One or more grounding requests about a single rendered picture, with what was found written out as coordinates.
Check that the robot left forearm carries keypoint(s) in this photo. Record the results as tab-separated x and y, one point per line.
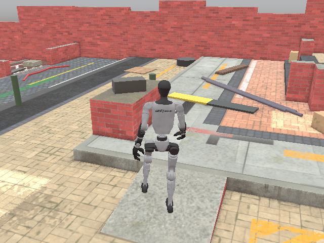
139	138

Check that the right robot shin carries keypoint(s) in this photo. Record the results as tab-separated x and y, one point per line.
171	189

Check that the left robot hand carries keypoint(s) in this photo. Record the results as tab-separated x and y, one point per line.
135	150

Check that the robot right forearm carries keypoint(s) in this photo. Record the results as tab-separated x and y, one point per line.
183	131

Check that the humanoid robot head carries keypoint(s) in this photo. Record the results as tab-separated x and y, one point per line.
164	87

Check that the robot right upper arm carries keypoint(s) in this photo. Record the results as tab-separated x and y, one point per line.
180	113

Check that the right robot hand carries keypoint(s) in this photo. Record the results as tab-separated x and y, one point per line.
178	133

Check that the robot left upper arm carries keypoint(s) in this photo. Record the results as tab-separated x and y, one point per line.
145	115

